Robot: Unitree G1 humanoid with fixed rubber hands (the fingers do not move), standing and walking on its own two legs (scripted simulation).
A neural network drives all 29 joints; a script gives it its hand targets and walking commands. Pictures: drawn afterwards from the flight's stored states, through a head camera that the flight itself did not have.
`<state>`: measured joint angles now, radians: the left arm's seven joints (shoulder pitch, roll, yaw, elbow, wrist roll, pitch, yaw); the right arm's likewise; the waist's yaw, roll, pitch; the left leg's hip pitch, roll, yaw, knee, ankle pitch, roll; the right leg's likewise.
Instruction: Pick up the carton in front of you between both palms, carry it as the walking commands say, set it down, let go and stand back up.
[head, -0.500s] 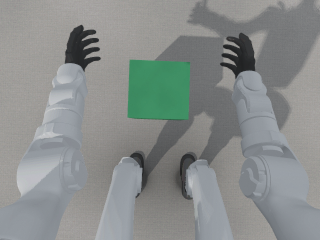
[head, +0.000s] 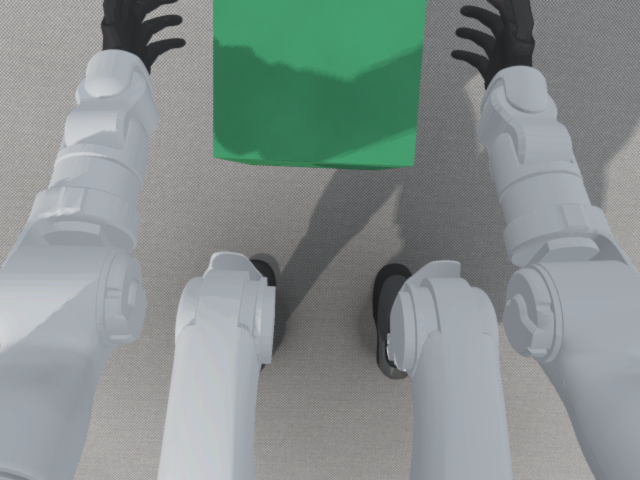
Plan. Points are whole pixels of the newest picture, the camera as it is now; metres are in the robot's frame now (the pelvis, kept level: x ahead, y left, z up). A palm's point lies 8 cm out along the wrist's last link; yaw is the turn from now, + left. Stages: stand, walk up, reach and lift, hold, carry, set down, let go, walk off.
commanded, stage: reach and lift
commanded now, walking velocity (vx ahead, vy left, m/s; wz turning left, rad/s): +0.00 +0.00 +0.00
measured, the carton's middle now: (316, 88) +0.52 +0.03 -0.29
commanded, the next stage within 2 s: none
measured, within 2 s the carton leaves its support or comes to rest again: leaves its support in 0.96 s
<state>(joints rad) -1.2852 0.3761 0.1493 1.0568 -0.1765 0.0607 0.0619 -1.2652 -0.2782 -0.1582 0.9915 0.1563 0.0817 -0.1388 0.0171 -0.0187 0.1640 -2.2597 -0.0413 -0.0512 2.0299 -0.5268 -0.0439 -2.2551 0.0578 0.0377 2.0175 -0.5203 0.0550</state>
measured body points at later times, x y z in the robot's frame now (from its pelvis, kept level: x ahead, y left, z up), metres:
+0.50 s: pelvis +0.01 +0.00 -0.04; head +0.37 +0.02 +0.22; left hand +0.54 +0.21 -0.22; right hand +0.55 -0.15 -0.23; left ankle +0.11 +0.13 -0.38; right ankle +0.12 -0.13 -0.38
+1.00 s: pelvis +0.00 +0.00 -0.04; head +0.36 +0.02 +0.22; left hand +0.54 +0.18 -0.22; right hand +0.55 -0.12 -0.22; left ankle +0.11 +0.13 -0.38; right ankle +0.12 -0.13 -0.38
